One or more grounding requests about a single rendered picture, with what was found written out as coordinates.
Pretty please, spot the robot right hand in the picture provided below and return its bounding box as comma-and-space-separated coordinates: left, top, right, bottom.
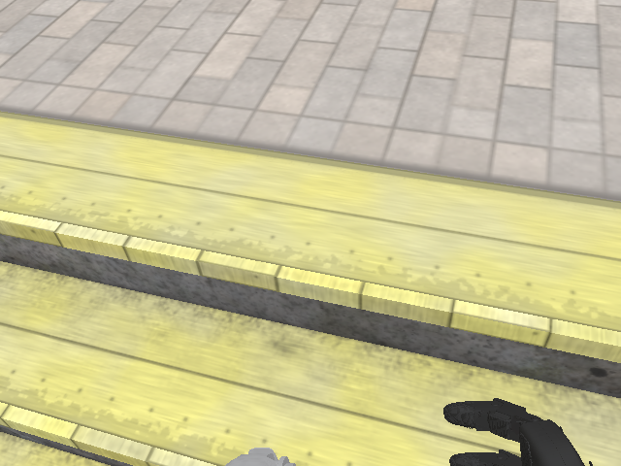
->
443, 398, 593, 466

